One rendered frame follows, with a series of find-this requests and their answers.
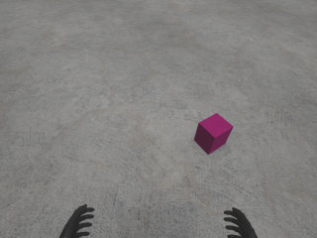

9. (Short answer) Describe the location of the robot right hand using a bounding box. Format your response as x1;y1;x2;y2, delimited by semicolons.
224;207;258;238

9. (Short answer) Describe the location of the carton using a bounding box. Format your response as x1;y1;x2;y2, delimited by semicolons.
194;113;233;155

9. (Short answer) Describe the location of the robot left hand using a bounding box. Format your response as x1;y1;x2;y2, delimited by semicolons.
59;204;95;238

